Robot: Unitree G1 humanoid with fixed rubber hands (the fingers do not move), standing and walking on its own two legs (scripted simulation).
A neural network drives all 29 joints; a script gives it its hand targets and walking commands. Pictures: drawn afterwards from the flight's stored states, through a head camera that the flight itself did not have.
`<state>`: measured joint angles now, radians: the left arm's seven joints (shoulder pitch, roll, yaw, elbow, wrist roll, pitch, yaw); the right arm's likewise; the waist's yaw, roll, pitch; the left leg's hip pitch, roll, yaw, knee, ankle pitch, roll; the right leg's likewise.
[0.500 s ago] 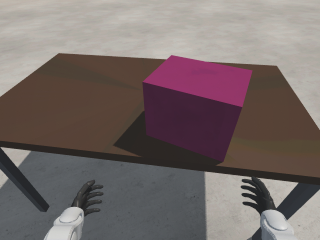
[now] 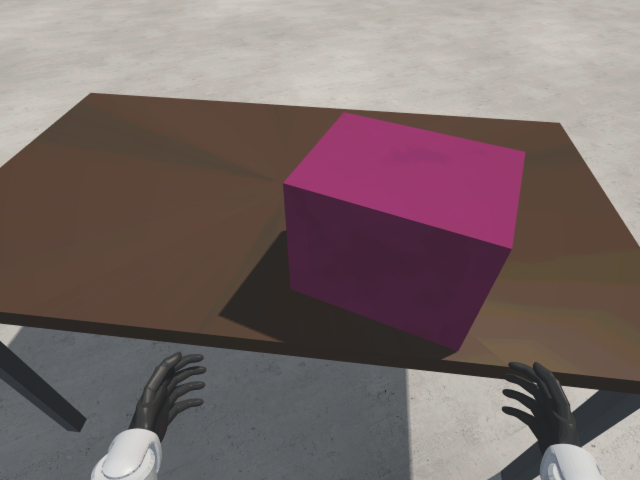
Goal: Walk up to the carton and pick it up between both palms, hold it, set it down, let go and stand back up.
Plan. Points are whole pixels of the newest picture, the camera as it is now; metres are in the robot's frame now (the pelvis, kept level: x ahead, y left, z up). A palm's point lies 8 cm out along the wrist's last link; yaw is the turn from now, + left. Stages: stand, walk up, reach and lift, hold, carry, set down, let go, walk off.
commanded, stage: reach and lift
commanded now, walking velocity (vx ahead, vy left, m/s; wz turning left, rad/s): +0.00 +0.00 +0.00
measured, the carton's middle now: (398, 226) +0.49 -0.08 +0.05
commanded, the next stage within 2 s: none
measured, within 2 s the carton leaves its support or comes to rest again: neither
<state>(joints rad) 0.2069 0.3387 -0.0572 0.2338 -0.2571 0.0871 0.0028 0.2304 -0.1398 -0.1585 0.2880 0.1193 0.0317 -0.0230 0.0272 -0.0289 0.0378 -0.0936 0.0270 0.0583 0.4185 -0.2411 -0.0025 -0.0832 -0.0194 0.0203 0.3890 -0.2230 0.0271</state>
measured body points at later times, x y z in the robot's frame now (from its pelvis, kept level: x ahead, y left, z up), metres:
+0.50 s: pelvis +0.04 +0.00 +0.00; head +0.06 +0.00 +0.45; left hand +0.26 +0.22 +0.04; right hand +0.25 -0.26 +0.03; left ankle +0.00 +0.11 -0.74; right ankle +0.00 -0.14 -0.74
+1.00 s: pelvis +0.00 -0.01 +0.00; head +0.02 -0.01 +0.45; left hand +0.33 +0.22 +0.07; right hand +0.27 -0.27 +0.08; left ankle +0.00 +0.11 -0.74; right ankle +0.00 -0.14 -0.74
